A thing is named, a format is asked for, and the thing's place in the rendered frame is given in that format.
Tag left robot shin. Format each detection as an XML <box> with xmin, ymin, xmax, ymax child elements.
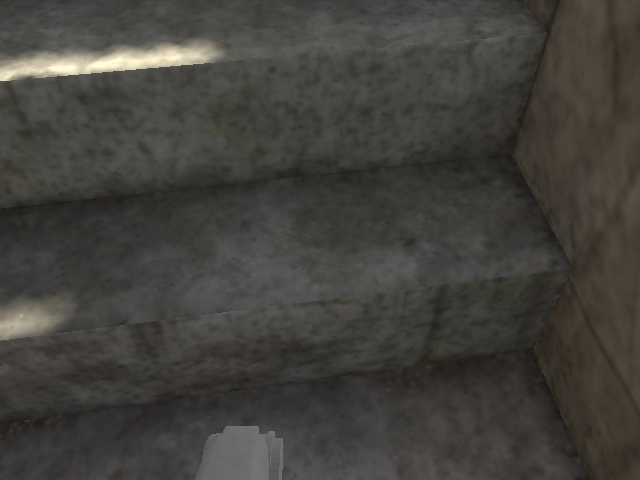
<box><xmin>202</xmin><ymin>433</ymin><xmax>220</xmax><ymax>458</ymax></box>

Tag left robot thigh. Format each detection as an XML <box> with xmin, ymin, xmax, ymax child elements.
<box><xmin>195</xmin><ymin>426</ymin><xmax>283</xmax><ymax>480</ymax></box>

